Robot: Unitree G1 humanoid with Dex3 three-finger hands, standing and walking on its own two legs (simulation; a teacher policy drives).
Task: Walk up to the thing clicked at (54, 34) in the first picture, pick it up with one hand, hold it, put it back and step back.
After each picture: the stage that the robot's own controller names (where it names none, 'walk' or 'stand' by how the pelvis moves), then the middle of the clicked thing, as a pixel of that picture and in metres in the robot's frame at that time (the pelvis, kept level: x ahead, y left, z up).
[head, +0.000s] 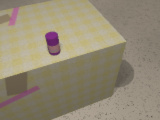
stand; (53, 43) +0.67 +0.19 -0.07
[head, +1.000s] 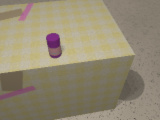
walk; (54, 46) +0.62 +0.20 -0.05
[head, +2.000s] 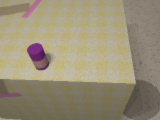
walk; (38, 57) +0.50 +0.25 -0.05
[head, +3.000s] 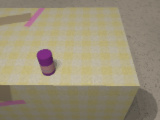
stand; (46, 62) +0.52 +0.19 -0.05
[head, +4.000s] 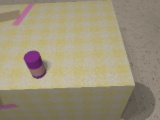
stand; (35, 65) +0.48 +0.22 -0.04
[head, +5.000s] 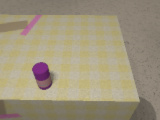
stand; (42, 76) +0.45 +0.20 -0.06
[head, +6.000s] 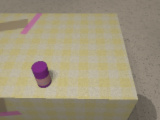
stand; (42, 74) +0.46 +0.21 -0.07
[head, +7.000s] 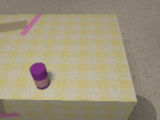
stand; (40, 76) +0.46 +0.22 -0.07
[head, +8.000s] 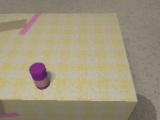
stand; (40, 76) +0.45 +0.22 -0.07
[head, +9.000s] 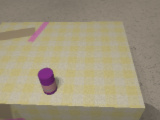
rise first; (48, 81) +0.44 +0.20 -0.07
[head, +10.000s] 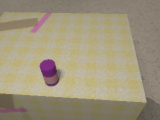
go down; (49, 73) +0.46 +0.19 -0.06
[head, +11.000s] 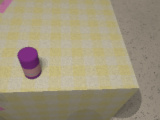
go down; (30, 63) +0.45 +0.18 -0.02
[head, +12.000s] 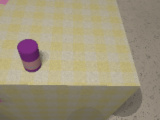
approach; (30, 56) +0.46 +0.18 +0.00
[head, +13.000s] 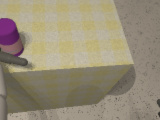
close; (9, 39) +0.49 +0.19 +0.03
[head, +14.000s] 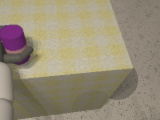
lift; (16, 45) +0.47 +0.17 +0.04
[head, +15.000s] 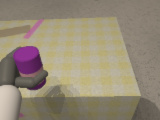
lift; (31, 68) +0.33 +0.16 +0.16
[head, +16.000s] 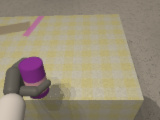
hold; (35, 78) +0.33 +0.16 +0.11
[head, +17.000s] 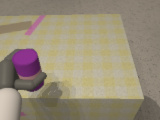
hold; (29, 71) +0.33 +0.18 +0.14
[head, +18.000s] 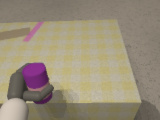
crouch; (38, 83) +0.32 +0.16 +0.10
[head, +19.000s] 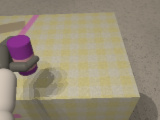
crouch; (23, 56) +0.40 +0.20 +0.14
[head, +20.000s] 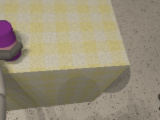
lower; (5, 42) +0.48 +0.19 +0.01
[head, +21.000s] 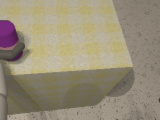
lower; (8, 42) +0.48 +0.19 +0.03
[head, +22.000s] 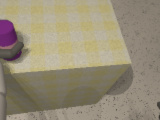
lower; (6, 41) +0.49 +0.19 +0.03
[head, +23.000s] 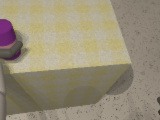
lower; (5, 41) +0.49 +0.19 +0.03
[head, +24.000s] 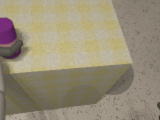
rest; (6, 39) +0.49 +0.19 +0.03
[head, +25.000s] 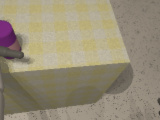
withdraw; (6, 41) +0.49 +0.19 +0.03
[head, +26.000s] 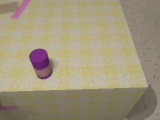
sink last; (41, 64) +0.46 +0.17 -0.02
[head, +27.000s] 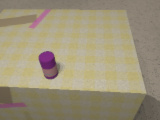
stand; (48, 65) +0.49 +0.20 -0.02
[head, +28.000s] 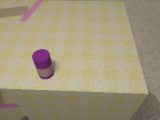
stand; (43, 64) +0.46 +0.19 -0.01
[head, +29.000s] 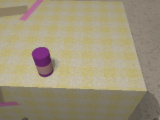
stand; (43, 62) +0.47 +0.19 -0.01
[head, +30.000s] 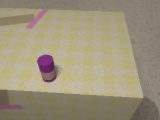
stand; (47, 69) +0.48 +0.19 -0.05
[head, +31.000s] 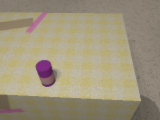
stand; (46, 73) +0.47 +0.20 -0.07
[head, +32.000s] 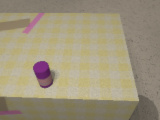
stand; (43, 75) +0.46 +0.20 -0.07
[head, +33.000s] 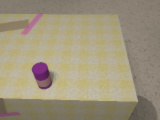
stand; (42, 76) +0.46 +0.21 -0.07
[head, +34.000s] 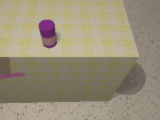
walk; (48, 34) +0.59 +0.17 -0.06
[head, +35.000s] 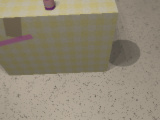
walk; out of the picture +0.93 +0.26 -0.04
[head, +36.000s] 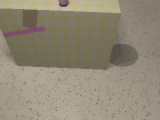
stand; out of the picture +1.11 +0.18 -0.05
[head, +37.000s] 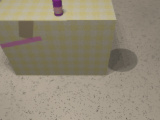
stand; (57, 6) +1.07 +0.21 -0.07
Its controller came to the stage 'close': yes
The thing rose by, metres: 0.21
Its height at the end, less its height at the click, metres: +0.00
